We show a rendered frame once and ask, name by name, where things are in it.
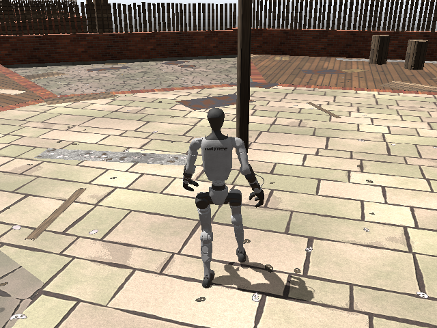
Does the left robot forearm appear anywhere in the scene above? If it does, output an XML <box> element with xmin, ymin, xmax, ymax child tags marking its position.
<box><xmin>183</xmin><ymin>164</ymin><xmax>192</xmax><ymax>184</ymax></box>

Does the right robot forearm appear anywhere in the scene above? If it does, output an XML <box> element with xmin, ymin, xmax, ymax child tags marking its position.
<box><xmin>245</xmin><ymin>164</ymin><xmax>262</xmax><ymax>193</ymax></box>

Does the robot left shin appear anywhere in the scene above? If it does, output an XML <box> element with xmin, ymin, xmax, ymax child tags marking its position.
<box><xmin>200</xmin><ymin>232</ymin><xmax>212</xmax><ymax>279</ymax></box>

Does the left robot upper arm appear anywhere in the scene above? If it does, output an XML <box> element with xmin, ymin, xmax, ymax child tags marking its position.
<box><xmin>185</xmin><ymin>137</ymin><xmax>203</xmax><ymax>174</ymax></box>

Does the left robot hand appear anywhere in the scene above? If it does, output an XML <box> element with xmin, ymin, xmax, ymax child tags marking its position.
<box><xmin>183</xmin><ymin>180</ymin><xmax>199</xmax><ymax>191</ymax></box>

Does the right robot upper arm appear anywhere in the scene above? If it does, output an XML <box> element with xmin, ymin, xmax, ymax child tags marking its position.
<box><xmin>231</xmin><ymin>137</ymin><xmax>251</xmax><ymax>176</ymax></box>

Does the right robot hand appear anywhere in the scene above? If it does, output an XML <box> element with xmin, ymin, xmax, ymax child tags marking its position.
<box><xmin>249</xmin><ymin>190</ymin><xmax>264</xmax><ymax>208</ymax></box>

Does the right robot thigh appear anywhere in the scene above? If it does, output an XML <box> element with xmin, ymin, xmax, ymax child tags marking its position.
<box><xmin>228</xmin><ymin>189</ymin><xmax>242</xmax><ymax>226</ymax></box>

